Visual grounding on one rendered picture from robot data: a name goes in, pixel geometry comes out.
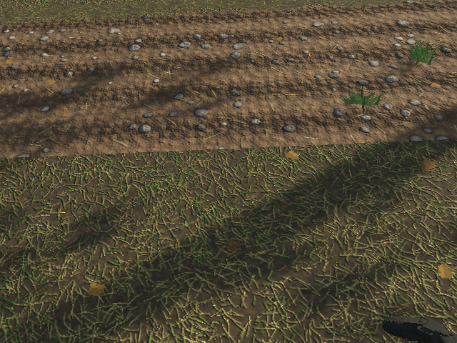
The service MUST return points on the robot right hand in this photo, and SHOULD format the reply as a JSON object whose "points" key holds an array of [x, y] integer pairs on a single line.
{"points": [[423, 330]]}

